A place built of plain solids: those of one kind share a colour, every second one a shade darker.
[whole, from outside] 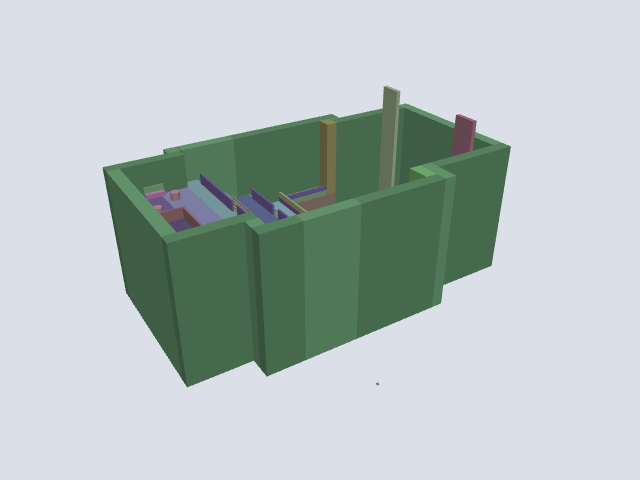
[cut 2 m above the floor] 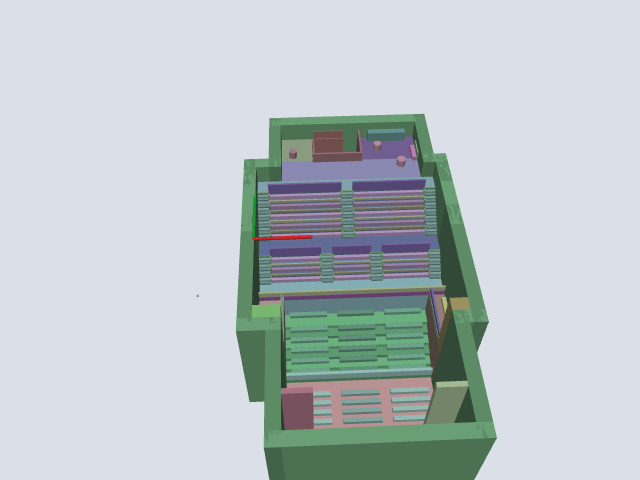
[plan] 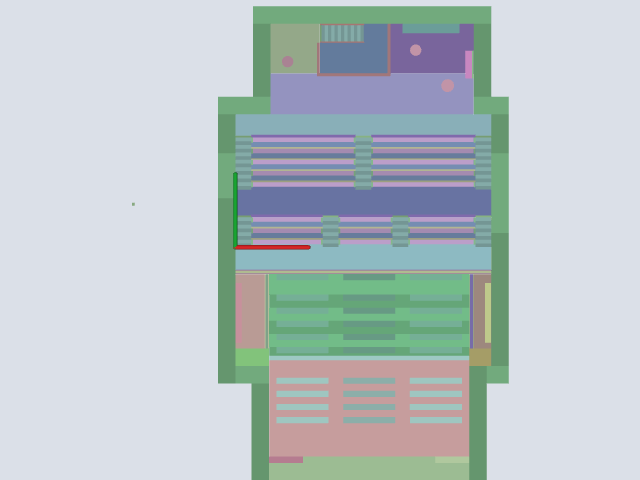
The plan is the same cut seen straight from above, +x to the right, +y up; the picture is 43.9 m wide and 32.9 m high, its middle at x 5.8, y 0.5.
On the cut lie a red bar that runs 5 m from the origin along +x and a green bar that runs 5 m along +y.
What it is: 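An old music hall's upper gallery; 8 rows of benches on tiers raked at 38 degrees, three risers of 202 mm to a row 0.77 m deep, in two banks with a cross gangway 1.70 m clear between them, a leaning rail along its front edge; 7 stepped aisles, 1.08 m broad, run down between the bench ends or along a side wall, the upper bank's to the cross gangway, the lower bank's to the front gangway, 1.55 m clear before the parapet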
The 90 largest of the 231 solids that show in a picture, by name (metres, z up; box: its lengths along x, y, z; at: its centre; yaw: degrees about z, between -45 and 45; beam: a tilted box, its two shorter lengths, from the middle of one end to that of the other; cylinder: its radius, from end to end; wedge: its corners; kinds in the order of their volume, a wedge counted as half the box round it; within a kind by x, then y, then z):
{
 "wall_plaster_1": {"box": [1.2, 12.71, 13.86], "at": [-0.59, -2.98, -3.53]},
 "wall_plaster_2": {"box": [1.2, 7.87, 13.86], "at": [-0.59, 4.91, -3.53]},
 "wall_plaster_3": {"box": [1.2, 3.88, 13.86], "at": [-0.59, 8.38, -3.53]},
 "wall_plaster_4": {"box": [3.5, 1.2, 13.86], "at": [0.56, -8.74, -3.53]},
 "wall_plaster_5": {"box": [3.6, 1.2, 13.86], "at": [0.61, 9.72, -3.53]},
 "wall_plaster_6": {"box": [1.2, 5.6, 13.86], "at": [1.71, -15.94, -3.53]},
 "wall_plaster_7": {"box": [1.2, 7.4, 13.86], "at": [1.71, -11.84, -3.53]},
 "wall_plaster_8": {"box": [1.2, 7.4, 13.86], "at": [1.81, 12.82, -3.53]},
 "wall_plaster_9": {"box": [5.78, 1.2, 13.86], "at": [4.1, 15.92, -3.53]},
 "wall_plaster_10": {"box": [7.04, 1.2, 13.86], "at": [8.11, 15.92, -3.53]},
 "wall_plaster_11": {"box": [16.12, 1.2, 13.86], "at": [9.17, -18.14, -3.53]},
 "wall_plaster_12": {"box": [8.3, 1.2, 13.86], "at": [13.38, 15.92, -3.53]},
 "wall_plaster_13": {"box": [1.2, 5.6, 13.86], "at": [16.63, -15.94, -3.53]},
 "wall_plaster_14": {"box": [1.2, 7.4, 13.86], "at": [16.63, -11.84, -3.53]},
 "wall_plaster_15": {"box": [1.2, 7.4, 13.86], "at": [16.93, 12.82, -3.53]},
 "wall_plaster_16": {"box": [2.7, 1.2, 13.86], "at": [17.38, -8.74, -3.53]},
 "wall_plaster_17": {"box": [2.4, 1.2, 13.86], "at": [17.53, 9.72, -3.53]},
 "wall_plaster_18": {"box": [1.2, 12.71, 13.86], "at": [18.13, -2.98, -3.53]},
 "wall_plaster_19": {"box": [1.2, 7.87, 13.86], "at": [18.13, 4.91, -3.53]},
 "wall_plaster_20": {"box": [1.2, 3.88, 13.86], "at": [18.13, 8.38, -3.53]},
 "floor_concrete_1": {"box": [4.9, 0.77, 6.21], "at": [3.54, 0.9, -7.36]},
 "floor_concrete_2": {"box": [4.9, 0.77, 6.82], "at": [3.54, 1.67, -7.05]},
 "floor_concrete_3": {"box": [4.9, 0.12, 7.42], "at": [3.54, 2.11, -6.75]},
 "floor_concrete_4": {"box": [7.14, 0.77, 8.03], "at": [4.66, 4.84, -6.45]},
 "floor_concrete_5": {"box": [7.14, 0.77, 8.64], "at": [4.66, 5.61, -6.14]},
 "floor_concrete_6": {"box": [7.14, 0.77, 9.24], "at": [4.66, 6.37, -5.84]},
 "floor_concrete_7": {"box": [7.14, 0.77, 9.85], "at": [4.66, 7.14, -5.53]},
 "floor_concrete_8": {"box": [7.14, 0.12, 10.46], "at": [4.66, 7.58, -5.23]},
 "floor_concrete_9": {"box": [3.7, 0.77, 6.21], "at": [8.92, 0.9, -7.36]},
 "floor_concrete_10": {"box": [3.7, 0.77, 6.82], "at": [8.92, 1.67, -7.05]},
 "floor_concrete_11": {"box": [3.7, 0.12, 7.42], "at": [8.92, 2.11, -6.75]},
 "floor_concrete_12": {"box": [7.14, 0.77, 8.03], "at": [12.88, 4.84, -6.45]},
 "floor_concrete_13": {"box": [7.14, 0.77, 8.64], "at": [12.88, 5.61, -6.14]},
 "floor_concrete_14": {"box": [7.14, 0.77, 9.24], "at": [12.88, 6.37, -5.84]},
 "floor_concrete_15": {"box": [7.14, 0.77, 9.85], "at": [12.88, 7.14, -5.53]},
 "floor_concrete_16": {"box": [7.14, 0.12, 10.46], "at": [12.88, 7.58, -5.23]},
 "floor_concrete_17": {"box": [4.6, 0.77, 6.21], "at": [14.15, 0.9, -7.36]},
 "floor_concrete_18": {"box": [4.6, 0.77, 6.82], "at": [14.15, 1.67, -7.05]},
 "floor_concrete_19": {"box": [4.6, 0.12, 7.42], "at": [14.15, 2.11, -6.75]},
 "floor_bay0a_lino_1": {"box": [13.92, 2.8, 10.46], "at": [9.37, 10.52, -5.23]},
 "floor_mid0a_lino_1": {"box": [17.52, 2.29, 7.42], "at": [8.77, 3.32, -6.75]},
 "floor_rear_lino_1": {"box": [17.52, 1.48, 10.46], "at": [8.77, 8.38, -5.23]},
 "floor_hall0a_lino_1": {"box": [17.52, 2.36, 5.6], "at": [8.77, -0.66, -7.66]},
 "floor_bay1b_lino_1": {"box": [5.9, 3.4, 10.46], "at": [13.38, 13.62, -5.23]},
 "floor_circ_carpet_1": {"box": [13.72, 0.9, 0.95], "at": [9.17, -7.29, -9.98]},
 "floor_circ_carpet_2": {"box": [13.72, 0.9, 1.37], "at": [9.17, -6.39, -9.78]},
 "floor_circ_carpet_3": {"box": [13.72, 0.9, 1.79], "at": [9.17, -5.49, -9.56]},
 "floor_circ_carpet_4": {"box": [13.72, 0.9, 2.21], "at": [9.17, -4.59, -9.36]},
 "floor_circ_carpet_5": {"box": [13.72, 0.9, 2.63], "at": [9.17, -3.69, -9.14]},
 "floor_circ_carpet_6": {"box": [13.72, 1.4, 3.05], "at": [9.17, -2.54, -8.94]},
 "floor_bay1a_lino_1": {"box": [3.38, 3.4, 10.46], "at": [4.1, 13.62, -5.23]},
 "floor_lob_concrete_1": {"box": [4.64, 3.4, 7.58], "at": [8.11, 13.62, -6.67]},
 "floor_slipw_lino_1": {"box": [2.3, 6.3, 5.6], "at": [1.16, -4.99, -7.66]},
 "floor_stage_floorboards_1": {"box": [13.72, 3.2, 1.4], "at": [9.17, -15.94, -9.76]},
 "floor_slipe_lino_1": {"box": [1.5, 6.3, 5.6], "at": [16.78, -4.99, -7.66]},
 "wall_slipendw_plaster_1": {"box": [2.3, 1.2, 13.86], "at": [1.16, -7.54, -3.53]},
 "floor_stalls_carpet_1": {"box": [13.72, 6.6, 0.4], "at": [9.17, -11.04, -10.26]},
 "wall_slipende_plaster_1": {"box": [1.5, 1.2, 13.86], "at": [16.78, -7.54, -3.53]},
 "wall_prose_plaster_1": {"box": [2.33, 0.45, 16.86], "at": [14.87, -14.56, -2.03]},
 "wall_prosw_plaster_1": {"box": [2.33, 0.45, 16.86], "at": [3.48, -14.56, -2.03]},
 "form_timber_1": {"box": [6.9, 0.31, 0.48], "at": [4.66, 4.31, -2.85]},
 "form_timber_2": {"box": [6.9, 0.31, 0.48], "at": [4.66, 5.07, -2.24]},
 "form_timber_3": {"box": [6.9, 0.31, 0.48], "at": [4.66, 5.84, -1.63]},
 "form_timber_4": {"box": [6.9, 0.31, 0.48], "at": [4.66, 6.6, -1.02]},
 "form_timber_5": {"box": [6.9, 0.31, 0.48], "at": [4.66, 7.37, -0.42]},
 "form_timber_6": {"box": [6.9, 0.31, 0.48], "at": [12.88, 4.31, -2.85]},
 "form_timber_7": {"box": [6.9, 0.31, 0.48], "at": [12.88, 5.07, -2.24]},
 "form_timber_8": {"box": [6.9, 0.31, 0.48], "at": [12.88, 5.84, -1.63]},
 "form_timber_9": {"box": [6.9, 0.31, 0.48], "at": [12.88, 6.6, -1.02]},
 "form_timber_10": {"box": [6.9, 0.31, 0.48], "at": [12.88, 7.37, -0.42]},
 "step_1": {"box": [1.08, 0.32, 2.68], "at": [0.55, 7.17, -1.75]},
 "step_2": {"box": [1.08, 0.32, 2.88], "at": [0.55, 7.42, -1.65]},
 "step_3": {"box": [0.28, 1.11, 2.72], "at": [5.99, 14.67, -1.57]},
 "step_4": {"box": [1.08, 0.32, 2.68], "at": [8.77, 7.17, -1.75]},
 "step_5": {"box": [1.08, 0.32, 2.88], "at": [8.77, 7.42, -1.65]},
 "step_6": {"box": [1.08, 0.32, 2.68], "at": [16.99, 7.17, -1.75]},
 "step_7": {"box": [1.08, 0.32, 2.88], "at": [16.99, 7.42, -1.65]},
 "rail_lean_1": {"box": [4.9, 0.2, 1.1], "at": [3.54, 2.15, -2.49]},
 "rail_lean_2": {"box": [7.14, 0.2, 1.1], "at": [4.66, 7.62, 0.55]},
 "rail_lean_3": {"box": [7.14, 0.2, 1.1], "at": [12.88, 7.62, 0.55]},
 "rail_lean_4": {"box": [4.6, 0.2, 1.1], "at": [14.15, 2.15, -2.49]},
 "parapet_circ_plaster_1": {"box": [13.72, 0.3, 0.9], "at": [9.17, -7.59, -9.11]},
 "parapet_front_plaster_1": {"box": [17.52, 0.3, 0.6], "at": [8.77, -1.69, -4.61]},
 "counter_timber_1": {"box": [3.9, 0.65, 1.15], "at": [13.41, 15.0, 0.53]},
 "wall_1": {"box": [2.92, 0.1, 4.03], "at": [7.37, 14.06, -0.91]},
 "wall_2": {"box": [2.92, 0.1, 4.03], "at": [7.37, 15.27, -0.91]},
 "rail_front_1": {"box": [17.52, 0.2, 0.55], "at": [8.77, -1.69, -4.04]},
 "rail_well_1": {"box": [5.04, 0.2, 1.1], "at": [8.11, 11.82, 0.55]},
 "parapet_slipe_plaster_1": {"box": [0.3, 5.1, 0.6], "at": [16.18, -4.39, -4.61]},
 "parapet_slipw_plaster_1": {"box": [0.3, 5.1, 0.6], "at": [2.16, -4.39, -4.61]}
}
